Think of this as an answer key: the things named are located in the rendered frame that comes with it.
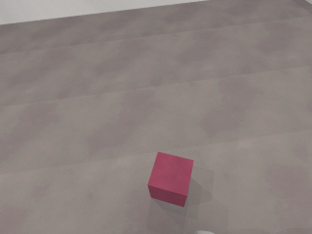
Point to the carton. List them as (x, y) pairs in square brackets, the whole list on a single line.
[(170, 178)]

